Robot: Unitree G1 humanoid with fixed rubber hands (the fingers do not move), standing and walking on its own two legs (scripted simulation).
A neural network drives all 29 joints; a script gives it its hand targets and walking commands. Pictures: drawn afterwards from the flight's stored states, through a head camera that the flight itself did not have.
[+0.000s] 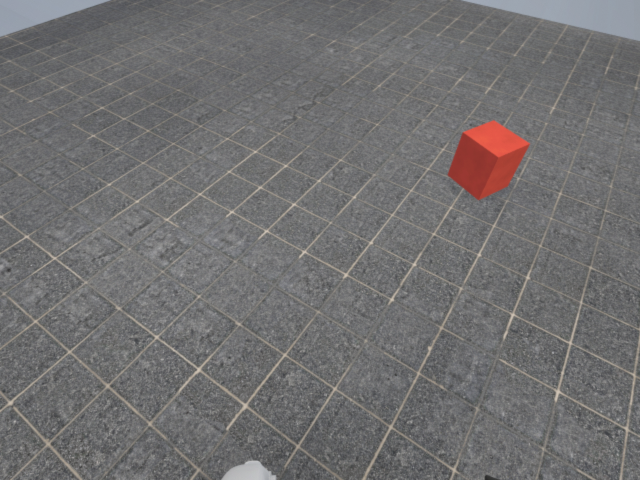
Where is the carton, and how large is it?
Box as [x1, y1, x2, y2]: [448, 120, 529, 199]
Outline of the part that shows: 493,120 462,133 448,172 448,175 477,199 507,186 529,144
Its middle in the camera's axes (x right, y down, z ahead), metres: +0.79 -0.37 +1.80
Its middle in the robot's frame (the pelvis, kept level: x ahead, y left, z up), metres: +1.56 -0.72 -0.65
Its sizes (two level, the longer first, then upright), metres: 0.210 0.200 0.250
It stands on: the floor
